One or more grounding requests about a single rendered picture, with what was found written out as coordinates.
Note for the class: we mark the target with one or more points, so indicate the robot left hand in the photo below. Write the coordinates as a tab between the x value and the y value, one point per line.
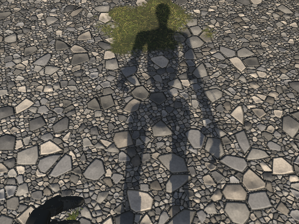
53	207

